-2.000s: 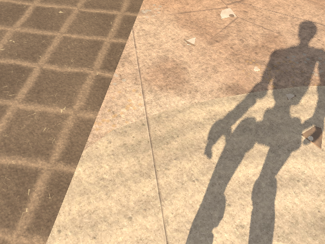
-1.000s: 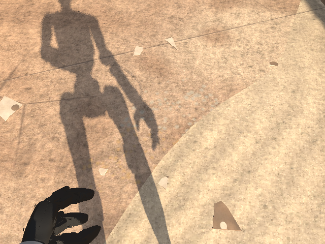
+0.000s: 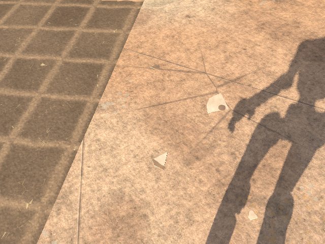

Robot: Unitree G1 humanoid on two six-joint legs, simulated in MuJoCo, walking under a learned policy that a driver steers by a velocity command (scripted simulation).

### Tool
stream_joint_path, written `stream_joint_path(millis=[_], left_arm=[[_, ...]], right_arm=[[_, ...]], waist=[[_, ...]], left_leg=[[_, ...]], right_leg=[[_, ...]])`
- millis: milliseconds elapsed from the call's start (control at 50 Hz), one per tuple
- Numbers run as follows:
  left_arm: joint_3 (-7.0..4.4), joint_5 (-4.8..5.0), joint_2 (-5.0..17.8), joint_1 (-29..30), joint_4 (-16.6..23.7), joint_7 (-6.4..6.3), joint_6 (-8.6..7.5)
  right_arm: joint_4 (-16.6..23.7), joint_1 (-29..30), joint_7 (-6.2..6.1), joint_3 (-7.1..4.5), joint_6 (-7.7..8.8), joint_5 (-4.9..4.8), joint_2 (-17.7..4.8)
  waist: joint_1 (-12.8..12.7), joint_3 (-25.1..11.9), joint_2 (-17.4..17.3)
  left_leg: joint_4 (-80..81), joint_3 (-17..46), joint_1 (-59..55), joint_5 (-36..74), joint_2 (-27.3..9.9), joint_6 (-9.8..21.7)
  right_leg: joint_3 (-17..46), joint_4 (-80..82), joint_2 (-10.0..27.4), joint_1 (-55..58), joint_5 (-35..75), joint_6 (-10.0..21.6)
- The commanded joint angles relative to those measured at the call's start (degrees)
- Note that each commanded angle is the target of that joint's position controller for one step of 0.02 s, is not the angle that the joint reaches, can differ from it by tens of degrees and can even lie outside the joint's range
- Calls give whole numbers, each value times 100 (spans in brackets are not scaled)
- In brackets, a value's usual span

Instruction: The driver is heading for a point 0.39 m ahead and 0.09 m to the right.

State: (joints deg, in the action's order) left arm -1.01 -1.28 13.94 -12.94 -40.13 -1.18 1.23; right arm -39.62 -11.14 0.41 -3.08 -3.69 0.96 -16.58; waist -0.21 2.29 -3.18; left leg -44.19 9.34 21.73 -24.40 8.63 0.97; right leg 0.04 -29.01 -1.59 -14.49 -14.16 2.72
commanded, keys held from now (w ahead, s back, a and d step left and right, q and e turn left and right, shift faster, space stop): shift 0.66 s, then w+shift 0.30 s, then shift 0.04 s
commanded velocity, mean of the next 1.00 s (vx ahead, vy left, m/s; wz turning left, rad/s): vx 0.16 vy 0.00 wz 0.05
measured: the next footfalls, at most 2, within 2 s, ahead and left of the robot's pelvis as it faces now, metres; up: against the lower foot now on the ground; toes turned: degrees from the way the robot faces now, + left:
left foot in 0.22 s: +0.00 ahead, +0.11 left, +0.00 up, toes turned -4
left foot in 1.34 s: +0.36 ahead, +0.03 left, +0.00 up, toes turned +3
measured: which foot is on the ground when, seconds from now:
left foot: up 0.00-0.20, down 0.22-0.94, up 0.96-1.00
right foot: down 0.00-1.00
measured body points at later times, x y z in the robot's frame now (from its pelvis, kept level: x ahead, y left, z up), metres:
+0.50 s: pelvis -0.01 +0.01 +0.01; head -0.01 +0.01 +0.46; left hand +0.06 +0.27 -0.13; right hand +0.08 -0.25 -0.13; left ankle -0.04 +0.12 -0.74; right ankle +0.01 -0.09 -0.74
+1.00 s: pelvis +0.05 -0.04 +0.00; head +0.06 -0.05 +0.45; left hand +0.11 +0.24 -0.13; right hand +0.09 -0.30 -0.15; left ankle -0.04 +0.11 -0.70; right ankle +0.04 -0.12 -0.74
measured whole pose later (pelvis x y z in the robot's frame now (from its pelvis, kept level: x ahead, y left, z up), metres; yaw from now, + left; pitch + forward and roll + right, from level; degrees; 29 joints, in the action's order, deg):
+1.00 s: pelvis +0.05 -0.04 +0.00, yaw +1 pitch +1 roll +0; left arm -3.4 -1.9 14.7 -14.3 -55.1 0.6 -4.2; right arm -58.2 -16.4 0.2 -3.4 2.6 1.4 -15.3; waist -1.3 -1.3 -2.0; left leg -48.2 4.8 15.9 -22.8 0.7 5.8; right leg -4.8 -30.1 -0.9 -14.6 -16.8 3.4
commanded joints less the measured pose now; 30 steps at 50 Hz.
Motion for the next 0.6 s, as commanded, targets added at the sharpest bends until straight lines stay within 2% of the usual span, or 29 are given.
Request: stream_joint_path(millis=[20,60,100,140,180,200,220,240,260,280,360,440,600], left_arm=[[-179,23,766,480,377,-28,-124],[-168,36,706,347,286,-37,-122],[-167,46,683,184,171,-18,-109],[-205,22,768,28,42,9,-65],[-233,47,821,47,-63,22,-15],[-236,57,805,27,-109,18,-18],[-216,53,715,-27,-107,29,-53],[-191,91,593,-124,-49,65,-101],[-159,98,504,28,-162,67,-94],[-172,59,571,195,-232,54,-77],[-200,46,607,172,-511,63,-82],[-184,59,555,139,-860,44,-86],[-162,65,518,57,-1480,10,-86]], right_arm=[[144,-295,12,-201,53,-9,-596],[30,-310,31,-133,43,-30,-448],[9,-129,17,-44,21,-64,-280],[-53,-27,-25,4,4,-103,-235],[-233,-224,-82,33,33,-116,-211],[-316,-294,-116,47,81,-77,-248],[-335,-270,-148,35,147,-9,-428],[-330,-90,-173,-23,203,39,-784],[-398,85,-143,28,237,-21,-553],[-407,146,-126,93,274,-15,-359],[-754,-106,-210,114,328,-28,-423],[-1002,-133,-223,143,337,-27,-372],[-1537,-205,-250,176,373,-31,-314]], waist=[[236,-202,1101],[125,-330,1133],[-17,-432,1164],[-145,-462,1319],[-5,-440,1253],[43,-443,1123],[-8,-559,865],[-254,-543,160],[-201,-420,-153],[-111,-259,-110],[-56,-125,-90],[-42,-20,143],[-47,26,311]], left_leg=[[-1023,-61,-47,-38,-192,-158],[-616,-217,-40,-84,-226,-279],[178,-462,-255,-152,-392,-328],[956,-707,-532,-169,-455,-293],[2131,-865,-1053,666,-463,-194],[2690,-702,-1517,1433,-599,-120],[2742,-244,-1941,1769,-944,-30],[2412,270,-1882,2471,-1427,137],[2359,259,-1278,2261,-1496,258],[2435,229,-1046,1893,-1417,225],[2528,84,-1047,1738,-1240,144],[2604,77,-1056,1518,-1243,181],[2719,41,-1055,1410,-1229,222]], right_leg=[[1324,1266,1386,103,1726,843],[993,1035,1184,587,2379,772],[930,891,1147,896,2387,755],[1031,788,1143,1038,2346,776],[1016,594,1064,928,2411,650],[1020,534,1046,667,2388,476],[1057,535,1013,361,2024,259],[725,513,644,168,1444,81],[485,758,401,551,662,1],[488,751,397,700,569,-28],[579,765,533,722,971,49],[599,910,523,641,738,-1],[648,1041,563,662,626,-20]])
